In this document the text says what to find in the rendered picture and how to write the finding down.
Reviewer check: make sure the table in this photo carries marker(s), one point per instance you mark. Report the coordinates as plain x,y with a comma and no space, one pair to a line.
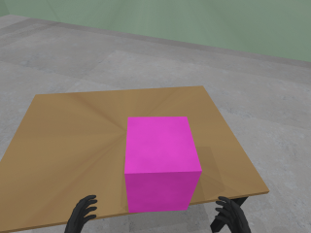
71,145

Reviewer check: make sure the carton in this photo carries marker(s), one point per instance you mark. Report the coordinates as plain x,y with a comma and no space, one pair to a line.
161,168

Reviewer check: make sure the right robot hand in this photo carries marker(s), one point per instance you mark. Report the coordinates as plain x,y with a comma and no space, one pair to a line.
236,221

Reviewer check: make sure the left robot hand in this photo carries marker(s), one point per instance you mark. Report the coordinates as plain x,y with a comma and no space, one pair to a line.
78,218

